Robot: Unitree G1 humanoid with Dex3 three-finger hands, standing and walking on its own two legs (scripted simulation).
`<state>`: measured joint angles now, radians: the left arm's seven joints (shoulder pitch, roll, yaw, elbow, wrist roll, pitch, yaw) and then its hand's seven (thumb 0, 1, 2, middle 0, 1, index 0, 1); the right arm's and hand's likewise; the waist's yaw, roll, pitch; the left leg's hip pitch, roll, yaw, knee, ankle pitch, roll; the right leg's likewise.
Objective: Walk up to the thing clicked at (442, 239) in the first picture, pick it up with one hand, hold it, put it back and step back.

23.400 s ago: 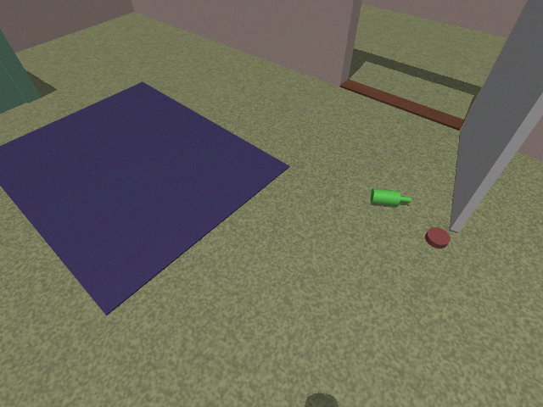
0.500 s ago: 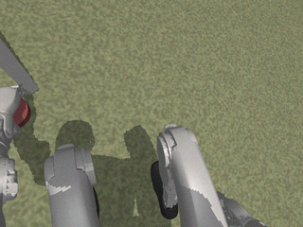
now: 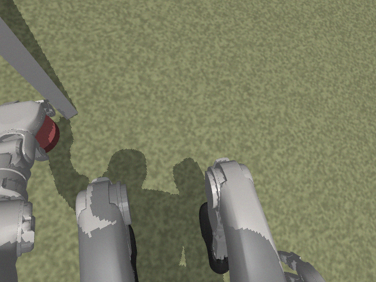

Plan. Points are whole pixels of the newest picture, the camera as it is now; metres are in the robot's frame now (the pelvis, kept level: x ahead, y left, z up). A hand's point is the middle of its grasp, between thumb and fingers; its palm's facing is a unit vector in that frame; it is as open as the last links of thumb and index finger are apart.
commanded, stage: lift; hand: left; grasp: from above
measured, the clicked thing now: (34, 133) +0.45 +0.32 -0.18
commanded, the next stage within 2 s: hold in 1.50 s
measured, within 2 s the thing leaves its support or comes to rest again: neither
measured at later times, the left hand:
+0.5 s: hand out of the picture +0.37 +0.30 +0.00, palm faces -0.41 -0.10 -0.91, open 11.1 cm
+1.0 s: hand out of the picture +0.34 +0.27 +0.22, palm faces -0.43 -0.14 -0.89, open 11.1 cm
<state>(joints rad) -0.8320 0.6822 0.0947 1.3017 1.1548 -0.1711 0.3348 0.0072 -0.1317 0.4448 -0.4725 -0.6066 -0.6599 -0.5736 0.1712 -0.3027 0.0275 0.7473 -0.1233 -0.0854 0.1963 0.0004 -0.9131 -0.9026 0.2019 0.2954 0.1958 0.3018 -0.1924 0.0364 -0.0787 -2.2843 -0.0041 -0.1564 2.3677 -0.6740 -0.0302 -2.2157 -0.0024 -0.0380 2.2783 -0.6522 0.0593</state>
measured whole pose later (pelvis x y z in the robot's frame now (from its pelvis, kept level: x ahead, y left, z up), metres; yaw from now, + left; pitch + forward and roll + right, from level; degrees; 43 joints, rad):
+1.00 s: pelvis +0.02 +0.00 +0.29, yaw +5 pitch +19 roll -2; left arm -0.29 0.47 -0.12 0.66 0.96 0.00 0.05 0.06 -0.15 0.58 -0.39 -0.72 -0.58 -0.70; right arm 0.20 -0.24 -0.03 0.68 0.04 0.00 -0.05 0.00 -0.91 -0.90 0.20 0.30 0.20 0.30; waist -0.07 0.05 -0.17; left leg -1.20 0.04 -0.04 1.40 -0.54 -0.01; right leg -1.18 -0.02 0.00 1.36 -0.51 0.04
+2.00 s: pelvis +0.08 +0.01 +0.41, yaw +4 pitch +6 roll +0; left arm -0.29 0.38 -0.21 0.75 0.99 0.02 0.05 0.04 -0.19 0.65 -0.38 -0.79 -0.55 -0.79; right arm 0.24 -0.25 -0.05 0.71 0.05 0.02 -0.03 0.01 -0.90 -0.90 0.20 0.30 0.20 0.30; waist -0.02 0.04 -0.07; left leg -0.46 0.03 0.03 0.69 -0.34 -0.01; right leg -0.47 -0.03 0.03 0.69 -0.32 0.04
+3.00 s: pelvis +0.07 +0.00 +0.42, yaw +4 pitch +1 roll +1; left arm -0.20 0.39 -0.22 0.57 0.98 0.03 -0.04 0.04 -0.24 0.75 -0.32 -0.89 -0.49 -0.91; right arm 0.19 -0.25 -0.03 0.66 0.07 0.07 -0.05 0.01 -0.90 -0.90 0.20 0.30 0.20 0.30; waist 0.01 0.05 -0.02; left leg -0.29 0.03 0.04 0.53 -0.26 -0.02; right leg -0.32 -0.03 0.04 0.55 -0.25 0.03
